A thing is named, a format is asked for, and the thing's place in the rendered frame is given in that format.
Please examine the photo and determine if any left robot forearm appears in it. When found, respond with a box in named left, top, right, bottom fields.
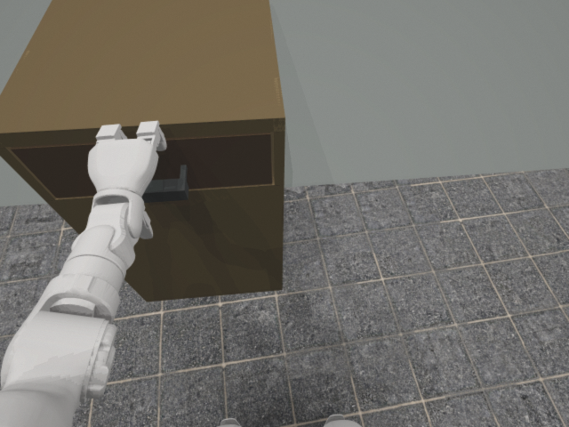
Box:
left=1, top=189, right=144, bottom=388

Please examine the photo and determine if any left robot upper arm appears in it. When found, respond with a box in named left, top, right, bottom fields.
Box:
left=0, top=310, right=117, bottom=427

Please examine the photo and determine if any handle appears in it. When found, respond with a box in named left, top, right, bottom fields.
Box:
left=142, top=165, right=189, bottom=203

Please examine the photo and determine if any cabinet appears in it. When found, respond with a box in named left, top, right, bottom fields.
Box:
left=0, top=0, right=285, bottom=302

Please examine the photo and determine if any robot right shin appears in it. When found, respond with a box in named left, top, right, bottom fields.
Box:
left=324, top=415, right=345, bottom=426

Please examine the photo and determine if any left robot hand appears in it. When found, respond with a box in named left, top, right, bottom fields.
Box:
left=88, top=121, right=167, bottom=239

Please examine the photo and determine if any drawer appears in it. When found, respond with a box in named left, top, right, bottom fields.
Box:
left=11, top=132, right=272, bottom=198

